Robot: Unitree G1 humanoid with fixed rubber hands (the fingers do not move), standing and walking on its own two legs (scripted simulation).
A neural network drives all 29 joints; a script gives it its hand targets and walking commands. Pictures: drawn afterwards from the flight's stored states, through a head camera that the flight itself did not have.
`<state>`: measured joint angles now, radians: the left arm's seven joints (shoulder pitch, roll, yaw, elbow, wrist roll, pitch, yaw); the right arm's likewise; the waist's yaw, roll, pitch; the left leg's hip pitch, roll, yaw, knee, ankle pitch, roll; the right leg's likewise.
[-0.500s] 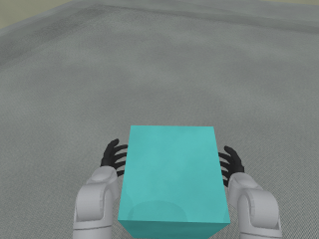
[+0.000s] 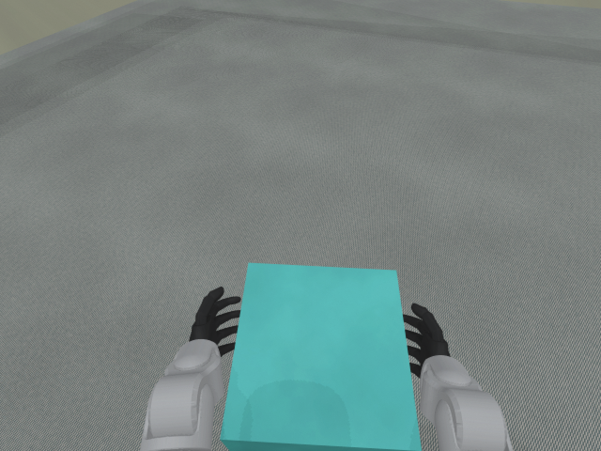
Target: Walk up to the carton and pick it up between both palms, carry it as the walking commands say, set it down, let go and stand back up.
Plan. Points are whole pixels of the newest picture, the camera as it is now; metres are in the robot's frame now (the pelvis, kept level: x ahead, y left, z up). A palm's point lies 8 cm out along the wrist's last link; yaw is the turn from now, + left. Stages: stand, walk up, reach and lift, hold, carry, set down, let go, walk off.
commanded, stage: hold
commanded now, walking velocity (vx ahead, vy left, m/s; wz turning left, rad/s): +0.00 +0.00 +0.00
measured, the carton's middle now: (315, 375) +0.27 +0.01 -0.05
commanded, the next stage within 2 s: set down in 0.58 s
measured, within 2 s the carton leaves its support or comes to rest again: neither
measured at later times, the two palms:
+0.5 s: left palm (193, 347) +0.26 +0.16 +0.05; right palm (427, 367) +0.25 -0.12 +0.03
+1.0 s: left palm (199, 353) +0.28 +0.17 +0.00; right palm (409, 367) +0.27 -0.11 -0.02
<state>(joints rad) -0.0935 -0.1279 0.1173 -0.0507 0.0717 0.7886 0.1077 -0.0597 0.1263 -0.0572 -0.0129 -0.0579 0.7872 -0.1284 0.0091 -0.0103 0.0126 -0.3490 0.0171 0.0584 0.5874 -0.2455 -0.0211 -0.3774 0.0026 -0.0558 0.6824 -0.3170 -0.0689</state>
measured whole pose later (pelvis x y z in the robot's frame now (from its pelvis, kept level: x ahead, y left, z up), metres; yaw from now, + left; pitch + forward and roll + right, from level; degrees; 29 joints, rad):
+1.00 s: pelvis -0.02 +0.01 +0.00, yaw -1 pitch -1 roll +2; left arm -0.27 -0.13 0.32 0.39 0.12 0.49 0.03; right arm -0.27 0.15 -0.14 0.45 -0.11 0.52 -0.14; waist 0.01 -0.01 0.05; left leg -0.35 0.00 0.06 0.60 -0.24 -0.01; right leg -0.38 0.00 -0.03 0.68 -0.29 -0.06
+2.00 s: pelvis -0.04 +0.05 -0.05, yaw -1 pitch +21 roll -1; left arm -0.49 -0.02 0.11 0.60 0.16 -0.07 0.20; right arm -0.50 -0.01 -0.12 0.67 -0.08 -0.10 -0.16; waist 0.01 -0.02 0.28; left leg -1.00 0.01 0.06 0.91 -0.28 0.04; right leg -0.98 0.00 -0.03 0.90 -0.28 -0.01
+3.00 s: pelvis -0.12 +0.06 -0.20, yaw -1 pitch +21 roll -2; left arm -1.06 0.18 0.05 0.69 -0.08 0.13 0.24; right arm -1.03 -0.17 -0.12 0.76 0.12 0.08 -0.23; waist 0.01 -0.01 0.52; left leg -1.55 0.02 0.06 1.58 -0.41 0.07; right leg -1.52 -0.02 -0.03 1.57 -0.42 0.00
